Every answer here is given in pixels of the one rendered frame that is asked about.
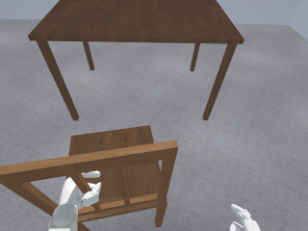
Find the robot right hand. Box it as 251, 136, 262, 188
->
229, 204, 261, 231

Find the robot left forearm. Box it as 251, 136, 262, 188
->
48, 203, 78, 231

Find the table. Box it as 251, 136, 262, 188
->
28, 0, 244, 121

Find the chair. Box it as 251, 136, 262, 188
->
0, 125, 179, 231

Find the robot left hand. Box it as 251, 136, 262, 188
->
59, 170, 101, 210

